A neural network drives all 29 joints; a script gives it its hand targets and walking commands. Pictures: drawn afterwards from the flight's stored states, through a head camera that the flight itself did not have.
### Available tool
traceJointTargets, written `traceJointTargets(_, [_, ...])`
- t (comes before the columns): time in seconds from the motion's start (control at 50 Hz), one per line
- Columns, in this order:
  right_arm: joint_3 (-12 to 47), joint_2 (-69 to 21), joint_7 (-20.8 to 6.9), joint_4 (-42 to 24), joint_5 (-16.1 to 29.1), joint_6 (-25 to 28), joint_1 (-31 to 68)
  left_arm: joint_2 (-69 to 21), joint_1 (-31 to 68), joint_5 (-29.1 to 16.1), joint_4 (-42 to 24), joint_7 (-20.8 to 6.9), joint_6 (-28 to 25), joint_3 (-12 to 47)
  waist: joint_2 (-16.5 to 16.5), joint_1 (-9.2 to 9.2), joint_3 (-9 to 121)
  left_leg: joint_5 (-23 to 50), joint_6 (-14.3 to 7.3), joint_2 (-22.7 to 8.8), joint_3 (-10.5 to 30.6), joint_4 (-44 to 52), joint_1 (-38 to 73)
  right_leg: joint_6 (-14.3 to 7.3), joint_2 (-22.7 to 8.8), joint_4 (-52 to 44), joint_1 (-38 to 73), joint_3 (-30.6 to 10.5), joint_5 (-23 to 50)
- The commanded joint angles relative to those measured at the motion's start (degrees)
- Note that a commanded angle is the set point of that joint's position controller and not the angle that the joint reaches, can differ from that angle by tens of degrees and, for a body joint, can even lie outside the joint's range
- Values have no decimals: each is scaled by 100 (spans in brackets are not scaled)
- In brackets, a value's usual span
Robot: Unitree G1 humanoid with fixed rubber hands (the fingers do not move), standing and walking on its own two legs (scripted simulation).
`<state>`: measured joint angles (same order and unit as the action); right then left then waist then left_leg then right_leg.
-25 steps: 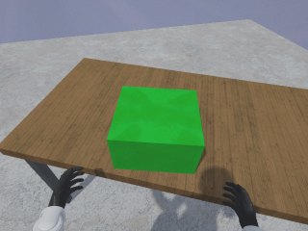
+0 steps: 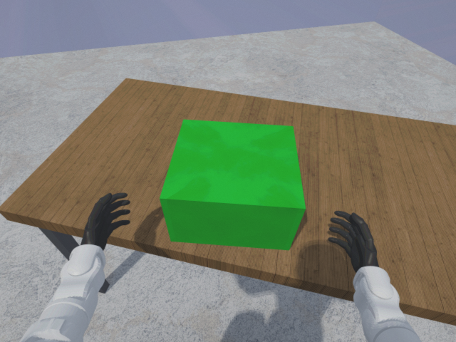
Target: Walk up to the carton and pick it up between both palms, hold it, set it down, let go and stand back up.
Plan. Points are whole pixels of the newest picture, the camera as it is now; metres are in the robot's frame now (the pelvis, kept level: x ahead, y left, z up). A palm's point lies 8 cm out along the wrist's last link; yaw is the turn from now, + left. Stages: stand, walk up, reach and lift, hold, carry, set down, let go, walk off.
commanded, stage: reach and lift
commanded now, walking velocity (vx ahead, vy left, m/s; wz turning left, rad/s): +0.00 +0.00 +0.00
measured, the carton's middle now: (233, 181) +0.49 +0.00 -0.03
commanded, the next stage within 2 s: none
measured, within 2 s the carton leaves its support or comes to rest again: neither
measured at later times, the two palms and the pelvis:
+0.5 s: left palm (103, 186) +0.37 +0.25 +0.08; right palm (359, 201) +0.37 -0.23 +0.06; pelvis +0.00 -0.01 +0.00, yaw +1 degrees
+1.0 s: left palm (111, 147) +0.44 +0.24 +0.12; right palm (365, 157) +0.43 -0.25 +0.11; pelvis -0.01 -0.01 -0.01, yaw +2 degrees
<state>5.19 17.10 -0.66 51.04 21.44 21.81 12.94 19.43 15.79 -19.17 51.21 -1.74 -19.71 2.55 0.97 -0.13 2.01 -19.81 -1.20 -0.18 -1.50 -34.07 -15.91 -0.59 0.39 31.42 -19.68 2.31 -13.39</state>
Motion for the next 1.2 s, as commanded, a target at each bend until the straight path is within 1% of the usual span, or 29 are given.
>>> traceJointTargets(0.0, [-209,845,40,-547,82,-119,1572,904,1768,-12,-566,-30,132,-183,148,7,1351,1755,385,-2,201,663,-265,-102,47,-386,1151,-315,931])
traceJointTargets(0.1, [-167,927,75,-761,140,-468,2108,1010,2319,-45,-547,-47,434,-210,15,49,1717,1869,334,18,170,737,-153,-62,50,-498,1312,-284,1067])
traceJointTargets(0.12, [-175,912,87,-685,136,-533,2093,1016,2345,-23,-522,-56,469,-232,8,42,1747,1957,340,19,162,723,-132,-58,53,-496,1348,-300,1147])
traceJointTargets(0.18, [-226,955,100,-616,105,-773,2688,1128,3032,-103,-287,-54,593,-187,27,31,1874,1619,293,9,156,795,-345,-59,19,-520,1285,-289,844])
traceJointTargets(0.2, [-166,901,100,-485,106,-831,2486,1015,2811,-70,-142,-66,631,-162,7,23,1766,1723,281,16,149,793,-331,-47,33,-522,1302,-291,958])
traceJointTargets(0.22, [-222,947,117,-452,97,-881,2815,1098,3170,-84,-56,-80,651,-182,26,4,1879,1723,291,14,155,778,-362,-41,21,-538,1244,-284,958])
traceJointTargets(0.34, [-129,1077,205,-316,209,-1000,3290,1231,3681,-89,94,-157,790,-192,42,-11,2372,2267,340,50,133,639,-302,1,46,-446,1464,-249,1643])
traceJointTargets(0.36, [-140,1105,213,-263,228,-1023,3445,1305,3800,-56,209,-169,824,-233,51,-2,2422,2224,329,54,114,634,-367,20,40,-448,1456,-253,1632])
traceJointTargets(0.38, [-58,1037,233,-154,225,-1069,3374,1307,3707,-36,352,-194,868,-242,-59,5,2329,2231,284,76,114,651,-455,41,36,-454,1558,-267,1732])
traceJointTargets(0.4, [-121,1145,242,-267,279,-1088,3692,1369,4080,-88,231,-194,882,-201,-2,-53,2506,2225,302,61,122,662,-453,54,23,-453,1540,-260,1747])
traceJointTargets(0.48, [-95,1204,240,-15,306,-1212,4115,1360,4567,-215,493,-175,939,-30,39,-86,2672,2128,308,72,137,623,-538,42,32,-430,1327,-221,1577])
traceJointTargets(0.56, [-57,1282,212,201,330,-1272,4521,1392,4946,-280,926,-179,933,118,15,-86,2916,2138,305,59,149,554,-632,65,41,-349,1166,-161,1654])
traceJointTargets(0.64, [50,1349,129,783,460,-1354,4956,1383,5498,-434,1413,-161,938,416,82,-127,2958,2080,325,51,172,466,-737,60,29,-301,783,-109,1462])
traceJointTargets(0.68, [47,1457,94,819,531,-1341,5288,1424,5817,-449,1497,-144,935,478,146,-107,3236,2139,351,44,182,413,-773,66,55,-244,669,-60,1526])
traceJointTargets(0.72, [115,1515,63,889,545,-1332,5451,1487,5885,-465,1722,-122,923,515,28,-73,3365,2197,327,63,163,331,-840,102,65,-187,648,-54,1641])
traceJointTargets(0.78, [147,1590,30,1127,626,-1335,5875,1454,6368,-594,1934,-97,910,705,3,-137,3545,2158,340,63,180,282,-1003,123,66,-106,543,-27,1645])
traceJointTargets(0.8, [225,1568,12,1223,649,-1344,5807,1423,6232,-573,2030,-99,915,710,-68,-87,3574,2233,326,63,170,252,-996,131,71,-83,552,-28,1764])
traceJointTargets(0.82, [211,1638,2,1164,691,-1337,6028,1497,6508,-605,1958,-97,899,728,-53,-115,3702,2177,328,83,158,257,-1055,153,61,-69,532,-11,1731])
traceJointTargets(0.88, [297,1633,-12,1426,749,-1374,6273,1545,6688,-635,2326,-98,885,809,-173,-96,3749,2017,279,110,138,251,-1436,212,24,20,661,-61,1814])
traceJointTargets(0.92, [332,1695,-27,1568,799,-1393,6507,1577,6987,-705,2433,-89,869,917,-126,-114,3799,1841,275,117,151,269,-1570,210,9,51,563,-52,1655])
traceJointTargets(0.94, [400,1689,-44,1544,840,-1400,6543,1571,7002,-739,2446,-79,864,951,-90,-93,3926,1878,275,123,142,239,-1579,211,1,67,525,-53,1676])
traceJointTargets(0.96, [370,1711,-56,1645,874,-1409,6706,1575,7190,-763,2501,-68,868,1036,-48,-141,3951,1864,276,114,158,211,-1612,199,-3,79,417,-30,1626])
traceJointTargets(0.98, [394,1733,-76,1695,899,-1417,6738,1594,7236,-761,2521,-57,876,1039,11,-100,4031,1969,298,112,150,189,-1582,184,1,104,392,-35,1724])
traceJointTargets(1.0, [373,1775,-90,1731,894,-1427,6887,1644,7402,-750,2593,-55,880,1082,12,-140,4141,1924,300,123,139,156,-1622,204,1,124,340,-21,1700])
traceJointTargets(1.06, [383,1834,-102,1828,929,-1416,7001,1568,7540,-814,2582,-73,893,1202,21,-207,4357,2095,344,112,166,84,-1555,203,10,153,226,16,1891])
traceJointTargets(1.1, [385,1900,-105,1881,928,-1378,6957,1553,7466,-770,2576,-67,883,1194,133,-210,4579,2379,375,116,174,13,-1472,202,21,213,307,31,2209])
traceJointTargets(1.12, [347,1900,-101,2025,922,-1355,6950,1525,7466,-720,2632,-76,887,1211,156,-265,4616,2497,412,97,182,-22,-1448,199,36,215,273,66,2301])
traceJointTargets(1.14, [404,1879,-103,2130,941,-1345,6932,1533,7423,-682,2782,-100,897,1161,115,-220,4517,2580,410,106,187,-41,-1440,214,46,210,271,63,2369])
traceJointTargets(1.18, [496,1848,-124,2350,1013,-1296,6867,1435,7285,-681,2951,-139,838,1207,49,-248,4330,2586,410,82,233,-56,-1517,216,35,214,166,89,2328])
